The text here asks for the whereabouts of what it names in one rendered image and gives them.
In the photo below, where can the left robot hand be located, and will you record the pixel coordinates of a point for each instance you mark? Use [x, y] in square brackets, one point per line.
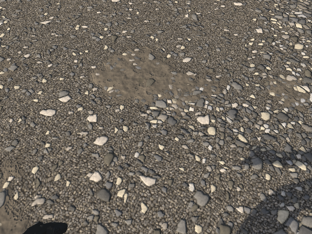
[47, 228]

